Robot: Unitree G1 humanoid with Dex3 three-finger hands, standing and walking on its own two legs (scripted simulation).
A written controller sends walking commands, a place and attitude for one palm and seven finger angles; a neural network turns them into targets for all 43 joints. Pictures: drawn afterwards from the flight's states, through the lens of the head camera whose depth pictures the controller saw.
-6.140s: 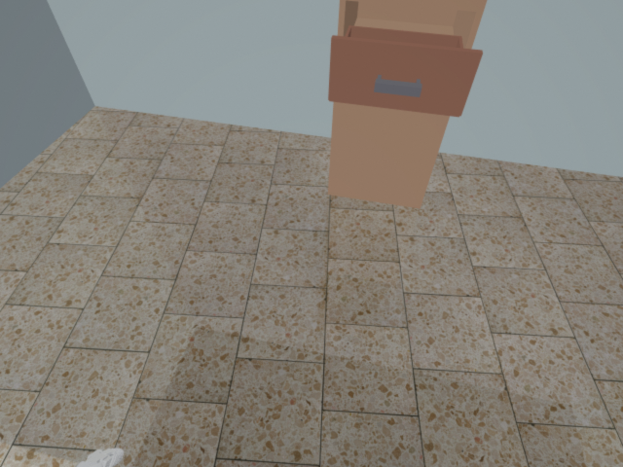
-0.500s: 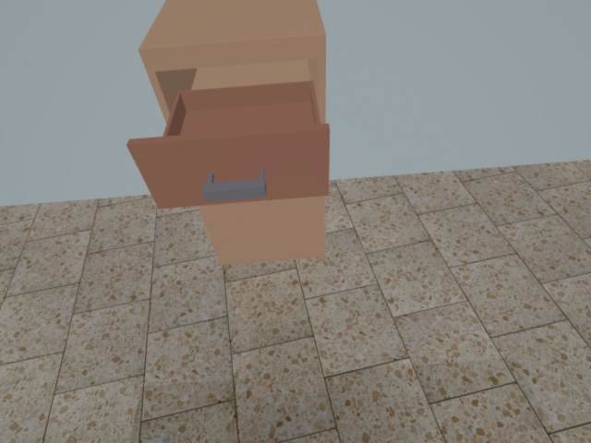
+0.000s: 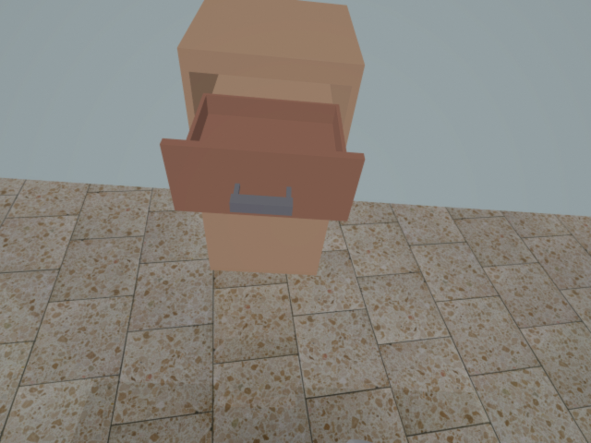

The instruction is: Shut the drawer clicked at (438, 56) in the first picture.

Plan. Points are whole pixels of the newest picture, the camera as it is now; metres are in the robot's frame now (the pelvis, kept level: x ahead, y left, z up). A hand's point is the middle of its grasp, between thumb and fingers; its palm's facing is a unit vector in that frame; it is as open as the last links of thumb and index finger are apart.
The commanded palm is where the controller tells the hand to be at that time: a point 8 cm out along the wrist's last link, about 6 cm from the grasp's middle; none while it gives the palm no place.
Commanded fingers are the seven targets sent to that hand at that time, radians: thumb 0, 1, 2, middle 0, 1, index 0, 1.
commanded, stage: take the last steps up to it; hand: left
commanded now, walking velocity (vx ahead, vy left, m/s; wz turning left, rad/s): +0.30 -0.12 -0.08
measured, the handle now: (262, 197) +0.57 +0.10 -0.03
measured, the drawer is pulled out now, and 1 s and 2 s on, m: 0.29 0.29 0.29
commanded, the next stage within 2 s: come to a stop and stand still in 0.68 s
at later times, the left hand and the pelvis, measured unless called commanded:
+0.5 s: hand (249, 384) +0.25 +0.08 -0.18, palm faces +0.00 -0.98 -0.21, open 7.2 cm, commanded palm none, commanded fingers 0.00 0.90 0.90 -0.20 -0.30 -0.20 -0.30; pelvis +0.16 -0.09 -0.02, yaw -1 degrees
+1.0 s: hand (247, 389) +0.25 +0.09 -0.19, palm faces +0.07 -0.99 -0.15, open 7.4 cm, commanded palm none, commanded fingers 0.00 0.90 0.90 -0.20 -0.30 -0.20 -0.30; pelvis +0.26 -0.08 +0.00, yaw +0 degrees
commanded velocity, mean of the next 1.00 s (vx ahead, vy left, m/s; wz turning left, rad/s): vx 0.12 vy -0.05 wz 0.03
